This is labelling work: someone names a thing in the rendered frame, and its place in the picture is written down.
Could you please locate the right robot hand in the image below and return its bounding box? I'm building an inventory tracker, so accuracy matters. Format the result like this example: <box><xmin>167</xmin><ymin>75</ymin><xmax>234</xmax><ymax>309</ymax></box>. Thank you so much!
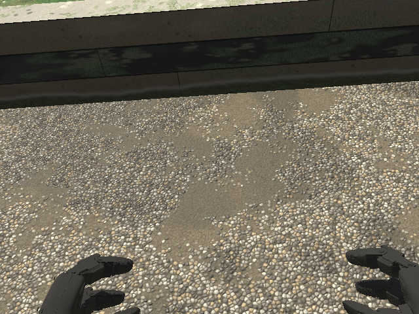
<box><xmin>342</xmin><ymin>245</ymin><xmax>419</xmax><ymax>314</ymax></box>

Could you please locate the left robot hand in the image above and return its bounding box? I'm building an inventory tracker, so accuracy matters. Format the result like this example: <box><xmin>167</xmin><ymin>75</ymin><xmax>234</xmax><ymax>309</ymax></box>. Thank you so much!
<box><xmin>37</xmin><ymin>253</ymin><xmax>140</xmax><ymax>314</ymax></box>

